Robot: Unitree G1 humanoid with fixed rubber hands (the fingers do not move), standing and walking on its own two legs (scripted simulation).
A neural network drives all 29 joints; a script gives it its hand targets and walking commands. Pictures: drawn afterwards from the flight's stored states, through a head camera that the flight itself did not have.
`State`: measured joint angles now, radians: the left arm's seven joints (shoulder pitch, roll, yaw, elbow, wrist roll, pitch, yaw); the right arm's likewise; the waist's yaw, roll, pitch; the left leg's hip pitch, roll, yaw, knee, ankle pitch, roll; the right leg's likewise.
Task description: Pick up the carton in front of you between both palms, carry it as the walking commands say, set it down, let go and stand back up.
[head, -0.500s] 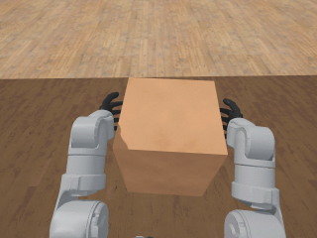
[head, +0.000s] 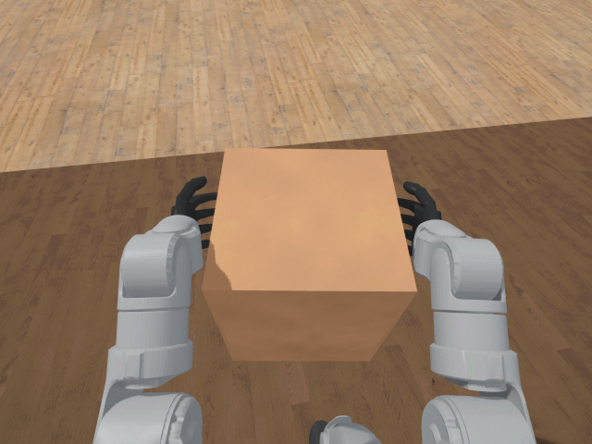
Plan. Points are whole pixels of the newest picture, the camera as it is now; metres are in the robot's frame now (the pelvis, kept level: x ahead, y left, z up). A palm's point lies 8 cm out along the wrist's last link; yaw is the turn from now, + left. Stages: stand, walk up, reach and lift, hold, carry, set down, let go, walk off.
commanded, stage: carry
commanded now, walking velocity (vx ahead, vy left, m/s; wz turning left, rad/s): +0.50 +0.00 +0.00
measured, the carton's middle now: (303, 263) +0.36 -0.02 +0.04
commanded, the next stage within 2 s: none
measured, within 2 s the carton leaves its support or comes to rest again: neither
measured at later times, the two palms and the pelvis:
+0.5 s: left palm (190, 121) +0.64 +0.17 +0.07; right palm (351, 120) +0.66 -0.13 +0.07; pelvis +0.29 +0.00 -0.04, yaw +0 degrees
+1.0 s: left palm (208, 73) +0.94 +0.18 +0.00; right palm (328, 77) +0.92 -0.12 +0.01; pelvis +0.58 +0.04 -0.09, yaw +0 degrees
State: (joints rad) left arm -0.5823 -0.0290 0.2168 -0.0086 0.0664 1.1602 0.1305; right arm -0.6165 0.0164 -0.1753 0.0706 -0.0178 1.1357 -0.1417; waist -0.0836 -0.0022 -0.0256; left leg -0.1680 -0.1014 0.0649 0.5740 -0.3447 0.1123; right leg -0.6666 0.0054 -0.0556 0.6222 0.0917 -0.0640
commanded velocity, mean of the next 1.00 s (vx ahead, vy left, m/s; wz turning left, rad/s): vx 0.50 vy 0.00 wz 0.00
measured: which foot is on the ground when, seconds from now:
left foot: down 0.00-0.10, up 0.12-0.60, down 0.62-1.00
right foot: up 0.00-0.06, down 0.08-0.64, up 0.66-1.00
